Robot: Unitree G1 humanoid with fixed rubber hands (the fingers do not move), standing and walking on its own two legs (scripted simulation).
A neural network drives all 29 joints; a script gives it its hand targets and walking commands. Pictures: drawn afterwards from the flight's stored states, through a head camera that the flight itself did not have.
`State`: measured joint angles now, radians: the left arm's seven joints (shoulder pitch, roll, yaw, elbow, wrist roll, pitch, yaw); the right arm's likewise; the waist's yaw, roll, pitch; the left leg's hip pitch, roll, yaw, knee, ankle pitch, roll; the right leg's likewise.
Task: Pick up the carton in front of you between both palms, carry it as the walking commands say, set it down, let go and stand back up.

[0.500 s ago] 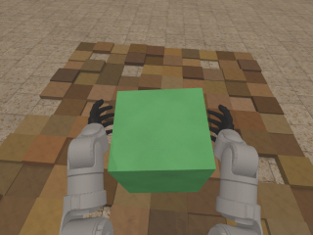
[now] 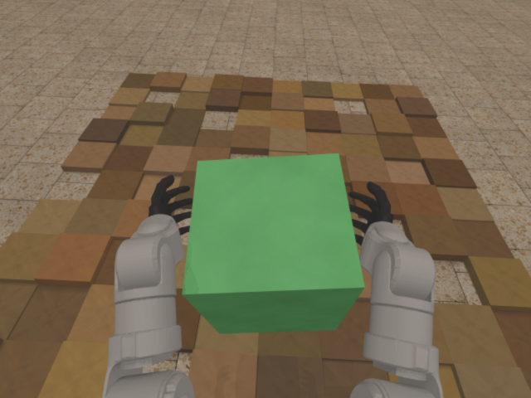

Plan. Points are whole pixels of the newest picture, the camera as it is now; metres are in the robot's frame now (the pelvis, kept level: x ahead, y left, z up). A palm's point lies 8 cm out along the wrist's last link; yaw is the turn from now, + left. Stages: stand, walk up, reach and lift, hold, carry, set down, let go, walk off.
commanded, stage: carry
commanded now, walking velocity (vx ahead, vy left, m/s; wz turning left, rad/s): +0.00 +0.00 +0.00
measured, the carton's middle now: (272, 253) +0.33 +0.00 +0.03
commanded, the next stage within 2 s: none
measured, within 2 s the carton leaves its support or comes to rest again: neither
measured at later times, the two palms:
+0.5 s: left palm (160, 224) +0.33 +0.16 +0.11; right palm (373, 229) +0.32 -0.15 +0.11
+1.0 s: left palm (163, 224) +0.33 +0.16 +0.10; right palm (374, 231) +0.32 -0.15 +0.11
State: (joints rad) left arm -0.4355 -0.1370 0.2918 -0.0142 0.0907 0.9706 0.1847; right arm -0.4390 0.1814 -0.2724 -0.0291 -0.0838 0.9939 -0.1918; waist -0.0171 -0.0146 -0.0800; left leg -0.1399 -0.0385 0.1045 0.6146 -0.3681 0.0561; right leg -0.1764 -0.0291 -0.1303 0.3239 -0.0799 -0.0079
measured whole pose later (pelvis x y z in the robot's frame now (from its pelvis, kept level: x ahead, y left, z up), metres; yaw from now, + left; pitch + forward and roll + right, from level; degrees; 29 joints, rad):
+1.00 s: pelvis +0.00 +0.00 +0.01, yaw +0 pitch +3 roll +1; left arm -0.43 -0.14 0.28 -0.02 0.09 0.99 0.18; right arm -0.43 0.17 -0.28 -0.04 -0.07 1.01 -0.19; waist -0.01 -0.04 -0.06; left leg -0.10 -0.06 0.10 0.55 -0.32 0.07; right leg -0.21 -0.06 -0.15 0.40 -0.06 -0.02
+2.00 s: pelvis +0.01 +0.00 +0.00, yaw +0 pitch +2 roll +1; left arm -0.46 -0.13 0.29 0.02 0.10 0.99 0.18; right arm -0.45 0.17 -0.27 -0.02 -0.09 1.02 -0.19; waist 0.00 -0.01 -0.08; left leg -0.14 -0.04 0.08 0.59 -0.40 0.04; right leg -0.20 -0.04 -0.17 0.38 -0.10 -0.02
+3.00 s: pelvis -0.05 -0.04 -0.01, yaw -2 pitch +1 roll +4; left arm -0.45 -0.13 0.33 0.06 0.10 0.98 0.18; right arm -0.49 0.17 -0.27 0.06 -0.09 1.03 -0.21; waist -0.02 -0.03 -0.09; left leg -0.21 -0.02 0.11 0.65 -0.44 0.00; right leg -0.22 -0.03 -0.14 0.33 -0.13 -0.09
